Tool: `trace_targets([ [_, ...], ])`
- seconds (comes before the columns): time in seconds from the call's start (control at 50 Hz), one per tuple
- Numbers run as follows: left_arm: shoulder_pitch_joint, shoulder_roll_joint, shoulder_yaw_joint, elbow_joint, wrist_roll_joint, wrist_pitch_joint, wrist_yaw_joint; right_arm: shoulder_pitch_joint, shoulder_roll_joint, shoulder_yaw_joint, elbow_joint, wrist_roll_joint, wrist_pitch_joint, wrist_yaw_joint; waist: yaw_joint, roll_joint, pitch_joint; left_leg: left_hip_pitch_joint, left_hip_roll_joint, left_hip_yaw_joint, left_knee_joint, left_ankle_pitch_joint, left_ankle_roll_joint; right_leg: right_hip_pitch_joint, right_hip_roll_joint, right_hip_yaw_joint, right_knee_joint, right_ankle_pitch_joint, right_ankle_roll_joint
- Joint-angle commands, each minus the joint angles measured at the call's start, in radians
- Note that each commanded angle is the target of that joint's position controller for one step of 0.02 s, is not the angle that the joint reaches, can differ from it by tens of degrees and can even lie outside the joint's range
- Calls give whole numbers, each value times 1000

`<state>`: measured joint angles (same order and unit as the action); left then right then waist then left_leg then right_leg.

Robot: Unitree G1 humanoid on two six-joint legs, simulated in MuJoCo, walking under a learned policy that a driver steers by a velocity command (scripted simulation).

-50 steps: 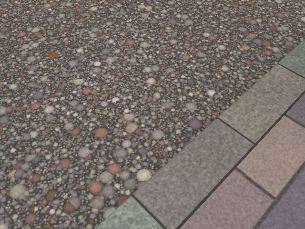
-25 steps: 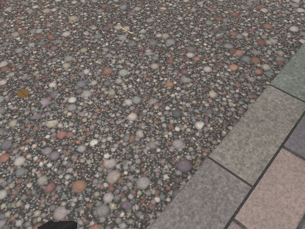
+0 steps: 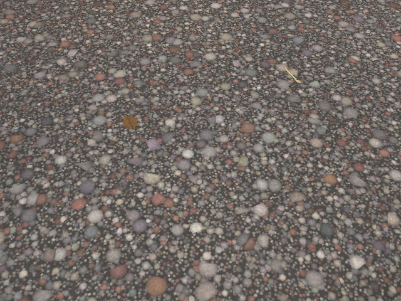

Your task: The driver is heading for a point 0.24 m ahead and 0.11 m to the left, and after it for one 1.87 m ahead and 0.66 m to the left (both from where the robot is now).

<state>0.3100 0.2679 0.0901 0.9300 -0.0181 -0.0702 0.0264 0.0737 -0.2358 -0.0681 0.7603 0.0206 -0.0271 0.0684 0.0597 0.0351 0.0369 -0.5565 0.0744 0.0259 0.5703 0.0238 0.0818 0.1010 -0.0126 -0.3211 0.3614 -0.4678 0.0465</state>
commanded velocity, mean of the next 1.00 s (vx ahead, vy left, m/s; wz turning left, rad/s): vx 0.50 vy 0.00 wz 0.52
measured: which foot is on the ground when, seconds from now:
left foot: down 0.00-0.50, up 0.52-0.94, down 0.96-1.00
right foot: down 0.00-0.08, up 0.10-0.48, down 0.50-0.96, up 0.98-1.00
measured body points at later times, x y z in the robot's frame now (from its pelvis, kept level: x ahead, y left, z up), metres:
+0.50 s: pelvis +0.34 +0.04 -0.01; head +0.35 +0.05 +0.44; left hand +0.54 +0.32 -0.06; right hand +0.39 -0.24 -0.13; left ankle +0.16 +0.11 -0.73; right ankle +0.53 -0.04 -0.74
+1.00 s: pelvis +0.56 +0.17 -0.03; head +0.57 +0.20 +0.42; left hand +0.41 +0.43 -0.17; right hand +0.87 +0.07 -0.10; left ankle +0.57 +0.30 -0.76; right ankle +0.53 -0.04 -0.74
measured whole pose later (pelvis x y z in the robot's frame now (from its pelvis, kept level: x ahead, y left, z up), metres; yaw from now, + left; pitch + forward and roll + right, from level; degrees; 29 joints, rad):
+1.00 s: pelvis +0.56 +0.17 -0.03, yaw +32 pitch +3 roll -2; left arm 0.31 0.32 0.09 0.94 -0.03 -0.07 -0.02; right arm 0.08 -0.27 -0.07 0.69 0.01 -0.04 0.02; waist 0.07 -0.01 0.01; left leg -0.46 0.02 0.01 0.60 -0.16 0.06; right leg -0.13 -0.10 -0.12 0.63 -0.43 0.04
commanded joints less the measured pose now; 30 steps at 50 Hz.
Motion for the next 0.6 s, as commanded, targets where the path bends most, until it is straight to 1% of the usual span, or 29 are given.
trace_targets([
  [0.02,-13,222,53,-47,-16,16,6,58,-145,-53,-64,1,-2,1,-92,-86,-37,105,-77,71,-24,-134,48,43,-287,96,196,1042,-128],
  [0.04,44,174,43,-55,-19,25,1,128,-164,-76,-20,7,-2,-8,-91,-54,-107,289,-153,114,-25,-175,64,-44,-220,61,354,1076,-110],
  [0.06,5,177,36,-59,-21,22,-3,250,-165,-96,16,12,-3,-17,-186,-42,-147,557,-153,76,-108,-108,107,-254,-173,46,574,942,-53],
  [0.08,-92,165,31,-109,-12,0,-6,350,-212,-111,41,-5,-2,-31,-266,105,-154,848,-27,-171,-183,-122,195,-621,-50,76,955,472,18],
  [0.1,-103,106,8,-162,-12,-40,-11,337,-262,-102,49,-28,-18,-30,-197,221,-259,967,155,-517,-194,33,268,-795,26,243,1180,-99,7],
  [0.12,-157,119,2,-189,-18,-64,-14,340,-245,-96,34,-25,-26,-28,-205,93,-311,918,175,-562,-232,-6,263,-779,-9,377,1138,-118,-39],
  [0.14,-191,117,2,-199,-24,-76,-16,291,-217,-86,24,-16,-37,-24,-175,25,-210,814,161,-511,-248,14,241,-791,-44,399,1038,-66,-65],
  [0.16,-215,117,5,-194,-11,-80,-12,231,-180,-75,17,-5,-47,-23,-138,-22,-130,704,125,-463,-262,32,216,-781,-74,397,945,-12,-73],
  [0.18,-220,118,9,-186,1,-79,-8,188,-148,-63,7,-3,-54,-27,-115,-24,-87,611,98,-430,-285,71,203,-746,-88,392,878,37,-70],
  [0.2,-214,109,9,-182,5,-74,-8,179,-121,-53,2,-5,-60,-35,-101,-32,-70,558,71,-404,-316,107,195,-713,-96,392,836,80,-66],
  [0.22,-205,103,8,-190,9,-70,-12,181,-141,-56,0,-5,-63,-44,-82,-7,-61,525,85,-427,-331,139,214,-709,-93,392,776,109,-52],
  [0.26,-240,85,-1,-203,22,-70,-19,219,-154,-58,15,2,-67,-65,-83,-12,-35,477,99,-416,-341,224,219,-718,-99,385,669,148,-31],
  [0.28,-278,77,-7,-213,28,-75,-24,228,-165,-61,14,1,-68,-76,-89,-25,-24,447,85,-392,-350,229,213,-718,-90,370,601,215,-26],
  [0.3,-332,91,-5,-228,29,-88,-29,258,-160,-58,22,8,-72,-88,-106,-23,-2,434,54,-369,-356,171,195,-734,-78,377,484,347,-26],
  [0.32,-376,81,-11,-239,37,-102,-37,264,-151,-54,28,12,-68,-99,-120,-2,14,385,13,-330,-357,89,170,-683,-56,366,334,500,-31],
  [0.34,-406,58,-19,-245,39,-110,-45,257,-144,-51,25,8,-60,-101,-137,9,37,283,-39,-284,-363,-24,139,-576,-11,331,179,647,-34],
  [0.36,-424,44,-23,-253,37,-114,-52,281,-150,-53,32,-1,-58,-99,-157,31,38,212,-43,-299,-380,-114,123,-469,24,318,120,770,-34],
  [0.38,-426,49,-20,-263,28,-113,-55,301,-159,-56,42,-2,-61,-98,-156,45,40,189,-34,-327,-377,-172,113,-412,34,337,94,816,-35],
  [0.4,-413,71,-14,-270,18,-109,-55,309,-151,-57,49,3,-64,-101,-145,63,41,201,-26,-355,-341,-230,98,-389,21,376,75,831,-38],
  [0.42,-405,91,-10,-275,13,-105,-52,316,-138,-56,49,9,-65,-105,-134,65,43,232,-19,-383,-299,-269,85,-391,9,406,57,821,-42],
  [0.44,-393,103,-8,-277,14,-103,-49,321,-133,-59,47,14,-63,-111,-122,53,43,268,-11,-407,-246,-288,75,-396,-4,428,46,794,-45],
  [0.46,-369,110,-6,-272,18,-104,-45,325,-133,-62,43,13,-57,-116,-106,39,32,303,-7,-424,-190,-270,65,-384,-8,431,36,754,-50],
  [0.48,-308,113,1,-252,21,-107,-40,321,-125,-63,37,9,-50,-116,-73,17,7,325,-22,-421,-98,-224,46,-330,-13,431,23,708,-58],
  [0.5,-202,118,9,-223,28,-108,-38,309,-98,-55,28,4,-47,-109,-19,-24,-48,314,-69,-381,75,-199,16,-215,-42,431,16,710,-70],
  [0.52,-48,138,12,-186,48,-106,-41,323,-17,-33,9,-10,-44,-94,25,-175,-174,90,-160,-302,419,-566,-24,87,-183,513,146,908,-123],
  [0.54,48,135,6,-186,55,-90,-47,499,-24,-26,36,7,-39,-90,-14,-286,-316,-71,-173,-301,699,-750,-58,287,-373,736,230,1003,-225],
  [0.56,71,217,37,-153,12,-67,-54,548,-91,-26,13,40,-34,-87,-30,-367,-371,-199,-113,-255,849,-654,-75,302,-463,969,122,512,-330],
  [0.58,13,156,28,-179,12,-56,-51,445,-141,-37,5,49,-27,-94,-7,-226,-291,-261,-60,-214,863,-535,-86,194,-407,966,8,170,-319],
  [0.6,-74,109,7,-198,23,-44,-45,328,-179,-49,-19,32,-18,-99,-4,-105,-166,-256,-33,-176,832,-445,-86,14,-374,871,-56,118,-296],
])
Keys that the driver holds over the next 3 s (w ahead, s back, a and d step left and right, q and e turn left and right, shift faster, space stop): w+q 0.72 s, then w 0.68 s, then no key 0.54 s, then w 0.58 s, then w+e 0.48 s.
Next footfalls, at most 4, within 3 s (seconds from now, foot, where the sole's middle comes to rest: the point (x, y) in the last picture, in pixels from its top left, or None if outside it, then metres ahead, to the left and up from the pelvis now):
0.50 right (223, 273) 0.56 -0.03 -0.80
0.96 left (123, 256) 0.60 0.32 -0.80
1.46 right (144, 163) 1.02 0.31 -0.82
1.82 left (86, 184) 0.90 0.53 -0.82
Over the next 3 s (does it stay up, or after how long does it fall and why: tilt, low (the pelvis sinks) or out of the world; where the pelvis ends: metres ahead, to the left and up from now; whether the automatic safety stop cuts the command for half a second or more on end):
stays up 1.26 0.68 -0.07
